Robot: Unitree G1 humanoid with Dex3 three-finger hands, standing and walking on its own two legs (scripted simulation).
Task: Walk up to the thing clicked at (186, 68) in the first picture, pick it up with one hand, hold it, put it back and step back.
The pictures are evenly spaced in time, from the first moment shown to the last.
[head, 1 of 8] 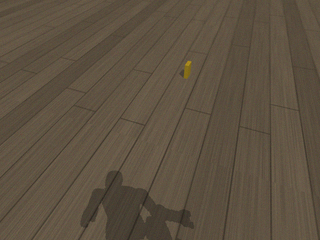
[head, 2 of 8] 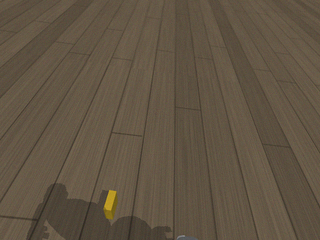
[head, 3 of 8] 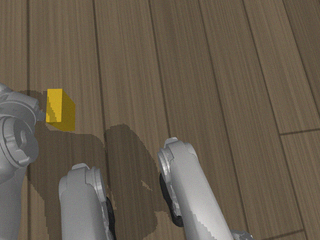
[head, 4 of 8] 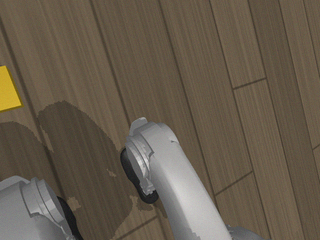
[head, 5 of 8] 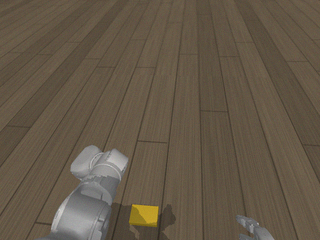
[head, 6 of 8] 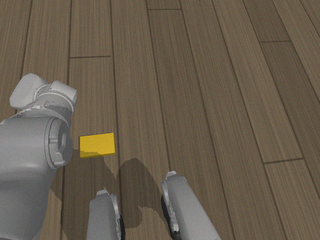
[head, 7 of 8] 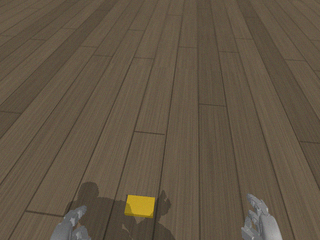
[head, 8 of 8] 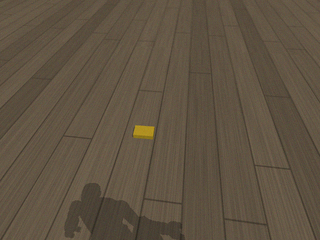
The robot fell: no
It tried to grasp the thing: yes
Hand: left
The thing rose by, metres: 0.00
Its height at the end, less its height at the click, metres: -0.06
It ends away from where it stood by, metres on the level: 0.03
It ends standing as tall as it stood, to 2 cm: no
